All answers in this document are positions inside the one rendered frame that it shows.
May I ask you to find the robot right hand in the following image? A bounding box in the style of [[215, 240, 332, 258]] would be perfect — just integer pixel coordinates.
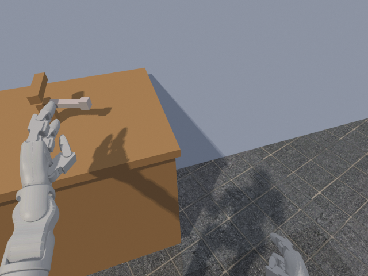
[[266, 233, 309, 276]]

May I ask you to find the robot left hand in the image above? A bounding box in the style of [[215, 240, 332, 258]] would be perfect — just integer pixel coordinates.
[[20, 101, 77, 188]]

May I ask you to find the left robot forearm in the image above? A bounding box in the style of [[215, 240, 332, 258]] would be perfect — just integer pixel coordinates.
[[0, 184, 59, 276]]

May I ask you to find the counter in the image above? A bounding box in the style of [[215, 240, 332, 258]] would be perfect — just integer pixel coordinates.
[[0, 68, 181, 276]]

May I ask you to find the tap lever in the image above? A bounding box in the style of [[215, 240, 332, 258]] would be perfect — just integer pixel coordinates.
[[49, 97, 92, 110]]

